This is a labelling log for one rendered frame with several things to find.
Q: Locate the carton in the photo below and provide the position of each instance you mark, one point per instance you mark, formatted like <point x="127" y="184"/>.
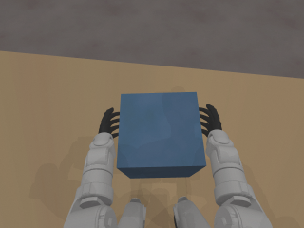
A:
<point x="160" y="135"/>

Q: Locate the robot right thigh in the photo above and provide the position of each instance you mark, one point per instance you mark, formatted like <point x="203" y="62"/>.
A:
<point x="187" y="215"/>

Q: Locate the left robot hand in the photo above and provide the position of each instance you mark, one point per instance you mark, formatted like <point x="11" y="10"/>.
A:
<point x="105" y="126"/>

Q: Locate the left robot shin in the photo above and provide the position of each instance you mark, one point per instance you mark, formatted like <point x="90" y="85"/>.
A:
<point x="135" y="200"/>

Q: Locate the robot left upper arm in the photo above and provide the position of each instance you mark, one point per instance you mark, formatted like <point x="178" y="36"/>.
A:
<point x="100" y="216"/>

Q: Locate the robot right upper arm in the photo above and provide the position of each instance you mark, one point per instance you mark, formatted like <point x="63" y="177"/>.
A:
<point x="235" y="216"/>

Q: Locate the right robot hand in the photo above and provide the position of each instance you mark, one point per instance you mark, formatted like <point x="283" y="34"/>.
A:
<point x="213" y="121"/>

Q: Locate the left robot forearm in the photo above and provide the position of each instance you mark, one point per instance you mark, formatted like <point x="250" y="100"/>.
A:
<point x="96" y="184"/>

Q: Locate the right robot forearm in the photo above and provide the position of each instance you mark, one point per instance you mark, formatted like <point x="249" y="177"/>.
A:
<point x="231" y="186"/>

